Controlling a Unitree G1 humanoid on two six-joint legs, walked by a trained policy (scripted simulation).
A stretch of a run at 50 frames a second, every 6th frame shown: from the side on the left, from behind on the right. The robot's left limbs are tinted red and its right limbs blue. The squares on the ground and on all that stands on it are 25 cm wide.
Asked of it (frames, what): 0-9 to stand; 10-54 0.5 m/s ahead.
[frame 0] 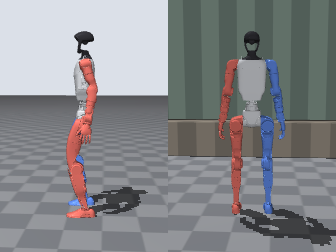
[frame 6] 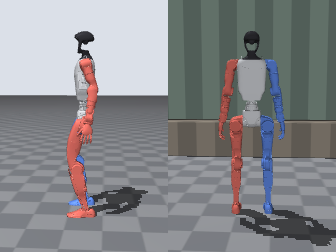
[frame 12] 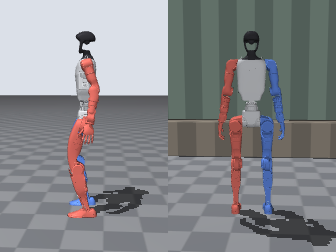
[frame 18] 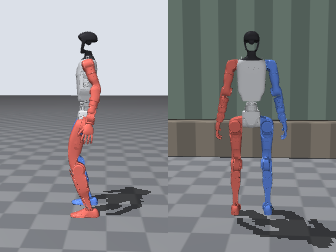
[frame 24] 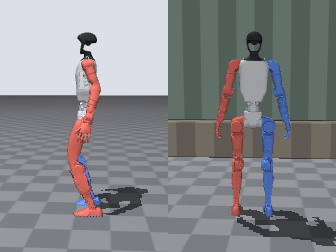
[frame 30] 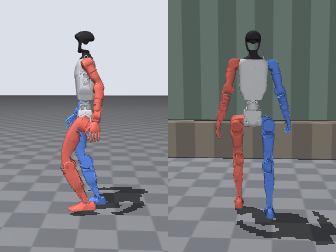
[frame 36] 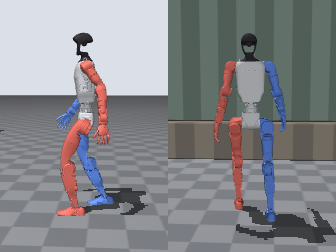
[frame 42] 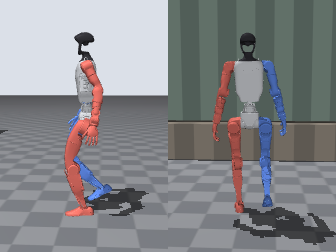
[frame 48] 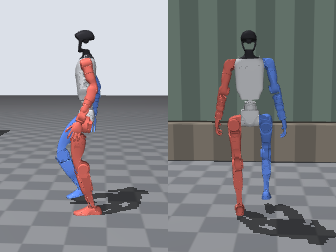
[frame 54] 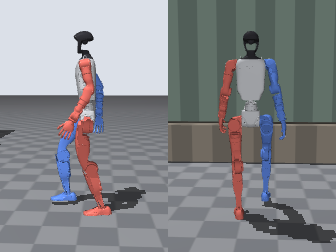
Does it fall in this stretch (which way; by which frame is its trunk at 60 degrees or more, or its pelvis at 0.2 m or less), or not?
no
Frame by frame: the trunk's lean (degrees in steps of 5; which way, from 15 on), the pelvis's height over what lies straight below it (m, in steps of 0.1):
0: 0, 0.8
6: 0, 0.8
12: 0, 0.8
18: 0, 0.8
24: 5, 0.8
30: 0, 0.8
36: 5, 0.8
42: 5, 0.8
48: 0, 0.8
54: 5, 0.8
